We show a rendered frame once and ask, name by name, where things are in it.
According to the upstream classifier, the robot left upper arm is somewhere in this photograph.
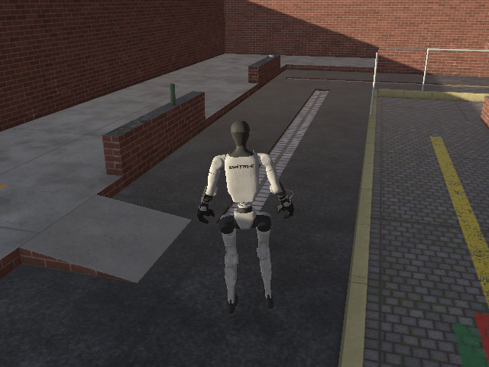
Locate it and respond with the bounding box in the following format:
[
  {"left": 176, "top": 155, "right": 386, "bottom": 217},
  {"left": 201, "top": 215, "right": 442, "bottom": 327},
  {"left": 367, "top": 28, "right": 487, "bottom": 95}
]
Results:
[{"left": 206, "top": 154, "right": 225, "bottom": 196}]

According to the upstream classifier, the right robot forearm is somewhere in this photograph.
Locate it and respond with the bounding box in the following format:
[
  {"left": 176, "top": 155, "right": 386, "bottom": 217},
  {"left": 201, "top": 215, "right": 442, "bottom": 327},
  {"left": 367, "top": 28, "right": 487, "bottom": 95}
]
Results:
[{"left": 275, "top": 182, "right": 291, "bottom": 207}]

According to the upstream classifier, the robot right upper arm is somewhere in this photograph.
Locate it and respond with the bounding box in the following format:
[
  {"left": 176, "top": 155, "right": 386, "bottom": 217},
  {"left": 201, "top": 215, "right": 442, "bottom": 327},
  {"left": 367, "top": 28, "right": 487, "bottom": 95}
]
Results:
[{"left": 257, "top": 153, "right": 283, "bottom": 194}]

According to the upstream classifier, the left robot forearm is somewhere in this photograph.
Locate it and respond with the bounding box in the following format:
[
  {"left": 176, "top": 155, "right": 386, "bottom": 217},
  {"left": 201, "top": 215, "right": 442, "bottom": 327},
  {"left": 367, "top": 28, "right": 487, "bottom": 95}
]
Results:
[{"left": 199, "top": 184, "right": 213, "bottom": 211}]

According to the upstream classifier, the right robot hand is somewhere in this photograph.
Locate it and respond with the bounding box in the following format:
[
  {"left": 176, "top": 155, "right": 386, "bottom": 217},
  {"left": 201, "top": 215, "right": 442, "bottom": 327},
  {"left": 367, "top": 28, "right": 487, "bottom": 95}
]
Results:
[{"left": 277, "top": 201, "right": 294, "bottom": 219}]

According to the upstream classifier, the robot left thigh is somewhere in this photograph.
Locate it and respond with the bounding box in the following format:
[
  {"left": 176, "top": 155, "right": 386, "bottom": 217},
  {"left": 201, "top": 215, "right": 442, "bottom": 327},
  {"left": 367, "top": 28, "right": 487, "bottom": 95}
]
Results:
[{"left": 219, "top": 214, "right": 238, "bottom": 267}]

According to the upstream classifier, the left robot hand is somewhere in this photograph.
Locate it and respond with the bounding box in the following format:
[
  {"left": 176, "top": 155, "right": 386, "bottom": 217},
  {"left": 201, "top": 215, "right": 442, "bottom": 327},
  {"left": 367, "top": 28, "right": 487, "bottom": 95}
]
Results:
[{"left": 197, "top": 209, "right": 215, "bottom": 224}]

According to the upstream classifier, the robot head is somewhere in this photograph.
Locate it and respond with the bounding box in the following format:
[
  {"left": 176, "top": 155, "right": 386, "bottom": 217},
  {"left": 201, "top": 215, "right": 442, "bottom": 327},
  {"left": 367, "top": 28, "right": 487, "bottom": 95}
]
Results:
[{"left": 228, "top": 121, "right": 254, "bottom": 158}]

